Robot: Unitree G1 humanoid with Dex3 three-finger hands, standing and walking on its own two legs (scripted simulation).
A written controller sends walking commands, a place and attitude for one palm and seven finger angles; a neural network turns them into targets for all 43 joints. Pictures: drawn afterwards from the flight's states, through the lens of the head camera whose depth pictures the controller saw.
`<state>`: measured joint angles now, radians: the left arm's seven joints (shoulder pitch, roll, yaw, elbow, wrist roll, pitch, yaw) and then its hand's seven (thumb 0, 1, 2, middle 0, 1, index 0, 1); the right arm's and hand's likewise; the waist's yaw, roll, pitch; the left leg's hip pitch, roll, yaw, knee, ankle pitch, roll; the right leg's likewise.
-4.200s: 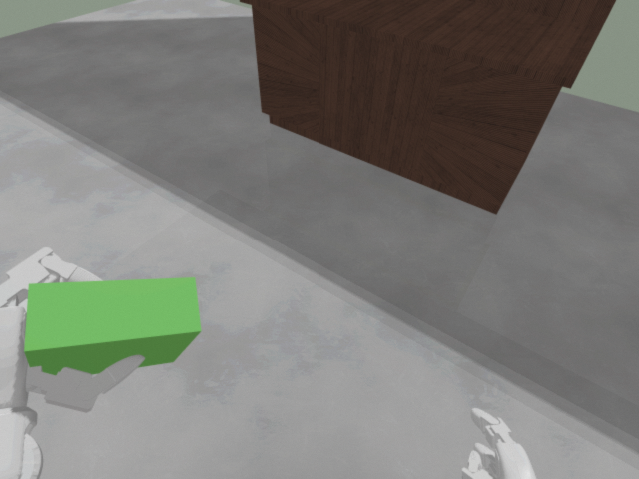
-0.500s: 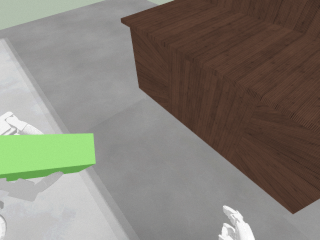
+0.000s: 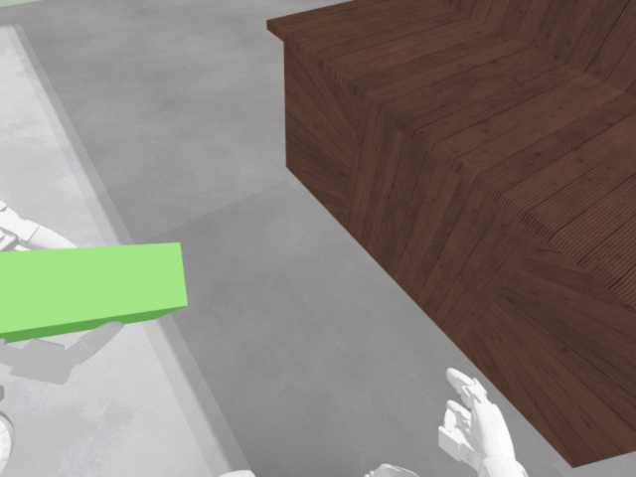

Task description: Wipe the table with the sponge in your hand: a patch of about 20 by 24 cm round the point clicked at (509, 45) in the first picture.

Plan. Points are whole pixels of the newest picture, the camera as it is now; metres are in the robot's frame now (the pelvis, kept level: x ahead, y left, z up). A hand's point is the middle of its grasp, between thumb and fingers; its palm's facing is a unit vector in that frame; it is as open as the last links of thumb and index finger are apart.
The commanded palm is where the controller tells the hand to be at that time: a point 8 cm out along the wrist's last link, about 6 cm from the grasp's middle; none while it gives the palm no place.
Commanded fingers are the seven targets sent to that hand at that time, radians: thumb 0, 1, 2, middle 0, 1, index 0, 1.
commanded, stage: turn to face it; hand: left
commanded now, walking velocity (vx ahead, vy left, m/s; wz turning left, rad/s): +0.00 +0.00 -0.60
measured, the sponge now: (116, 291) +0.23 +0.21 +0.17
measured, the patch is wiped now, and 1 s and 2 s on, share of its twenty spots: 0.00 0.00 0.00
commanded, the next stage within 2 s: none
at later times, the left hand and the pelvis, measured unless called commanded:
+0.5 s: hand (240, 293) +0.23 +0.10 +0.19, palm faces +0.14 -0.85 -0.50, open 9.6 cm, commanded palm +0.19 +0.16 +0.18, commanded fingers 0.00 0.10 1.30 -1.20 -1.60 -1.20 -1.60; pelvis -0.04 -0.07 +0.01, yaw -16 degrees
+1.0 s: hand (345, 354) +0.20 +0.01 +0.17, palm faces -0.07 -0.86 -0.50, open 9.6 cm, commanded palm +0.17 +0.06 +0.18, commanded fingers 0.00 0.10 1.30 -1.20 -1.60 -1.20 -1.60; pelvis -0.12 -0.08 -0.01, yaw -34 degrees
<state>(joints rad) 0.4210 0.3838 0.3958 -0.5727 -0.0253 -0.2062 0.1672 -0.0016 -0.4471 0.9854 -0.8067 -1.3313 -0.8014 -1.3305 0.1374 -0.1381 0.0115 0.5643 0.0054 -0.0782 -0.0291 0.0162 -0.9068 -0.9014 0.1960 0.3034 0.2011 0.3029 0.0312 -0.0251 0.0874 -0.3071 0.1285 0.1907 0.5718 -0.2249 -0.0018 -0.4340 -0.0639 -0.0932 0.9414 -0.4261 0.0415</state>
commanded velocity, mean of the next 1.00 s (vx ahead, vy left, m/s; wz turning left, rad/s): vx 0.00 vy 0.00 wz -0.60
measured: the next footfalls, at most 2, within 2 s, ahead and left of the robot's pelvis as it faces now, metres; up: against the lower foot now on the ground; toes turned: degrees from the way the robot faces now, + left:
right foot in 0.16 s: +0.08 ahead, -0.12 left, +0.00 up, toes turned -13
left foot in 0.72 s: -0.01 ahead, +0.07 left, +0.00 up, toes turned -20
